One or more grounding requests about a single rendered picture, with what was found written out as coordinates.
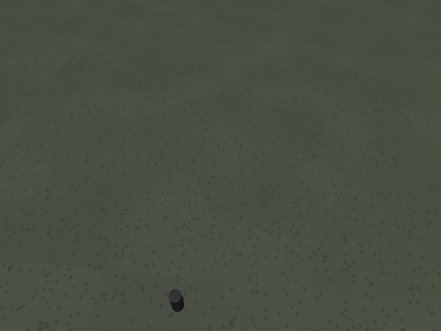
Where can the can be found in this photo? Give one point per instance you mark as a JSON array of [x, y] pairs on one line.
[[176, 300]]

